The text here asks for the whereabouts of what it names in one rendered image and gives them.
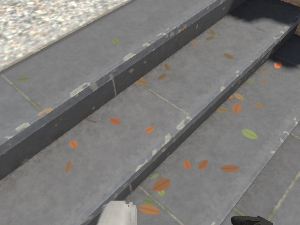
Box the left robot thigh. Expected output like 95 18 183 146
96 201 137 225

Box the right robot hand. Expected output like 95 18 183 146
231 216 274 225

